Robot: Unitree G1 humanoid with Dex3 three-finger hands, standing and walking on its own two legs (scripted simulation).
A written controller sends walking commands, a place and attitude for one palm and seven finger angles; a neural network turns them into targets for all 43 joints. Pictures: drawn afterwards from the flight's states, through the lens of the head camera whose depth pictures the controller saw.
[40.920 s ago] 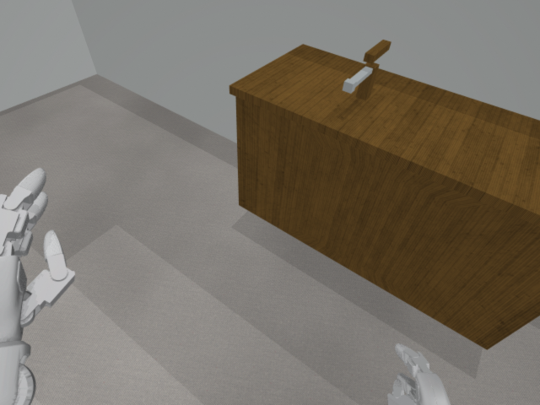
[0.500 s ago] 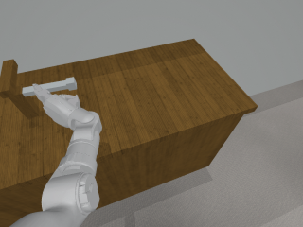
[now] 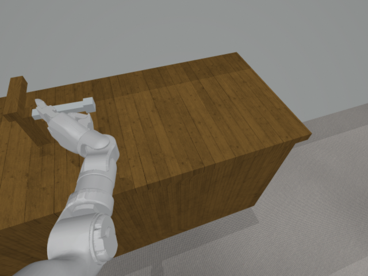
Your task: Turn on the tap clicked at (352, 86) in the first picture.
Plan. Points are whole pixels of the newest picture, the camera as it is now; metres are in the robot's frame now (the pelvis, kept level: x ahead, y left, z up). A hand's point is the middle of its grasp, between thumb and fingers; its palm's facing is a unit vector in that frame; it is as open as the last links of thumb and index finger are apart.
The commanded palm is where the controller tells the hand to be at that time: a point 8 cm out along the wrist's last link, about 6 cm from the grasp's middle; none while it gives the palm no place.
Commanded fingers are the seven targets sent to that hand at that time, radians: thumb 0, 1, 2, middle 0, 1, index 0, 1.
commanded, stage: lift the hand up off the lever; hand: left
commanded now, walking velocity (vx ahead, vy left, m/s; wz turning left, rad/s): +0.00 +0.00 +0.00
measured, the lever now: (89, 105) +0.53 +0.25 +0.06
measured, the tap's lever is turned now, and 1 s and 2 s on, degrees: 86 86 86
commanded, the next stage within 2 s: draw the hand back beside the body in 0.86 s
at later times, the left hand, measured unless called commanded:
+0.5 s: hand (84, 115) +0.44 +0.22 +0.12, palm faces +0.83 -0.55 -0.09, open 7.8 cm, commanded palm +0.38 +0.22 +0.13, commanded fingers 0.00 0.90 0.90 -0.15 -0.15 -0.15 -0.15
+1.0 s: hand (85, 112) +0.43 +0.21 +0.13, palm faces +0.82 -0.57 -0.11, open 7.8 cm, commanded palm +0.36 +0.22 +0.14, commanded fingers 0.00 0.90 0.90 -0.15 -0.16 -0.15 -0.16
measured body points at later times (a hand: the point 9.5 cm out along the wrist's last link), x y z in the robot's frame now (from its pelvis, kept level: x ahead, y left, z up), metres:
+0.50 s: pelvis +0.00 +0.00 +0.01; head +0.03 -0.01 +0.46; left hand +0.39 +0.24 +0.13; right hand +0.10 -0.24 -0.12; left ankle -0.02 +0.14 -0.71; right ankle +0.02 -0.07 -0.71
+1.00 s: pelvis +0.00 +0.00 +0.01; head +0.02 -0.01 +0.46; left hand +0.38 +0.23 +0.14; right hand +0.12 -0.24 -0.12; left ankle -0.02 +0.14 -0.71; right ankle +0.02 -0.07 -0.71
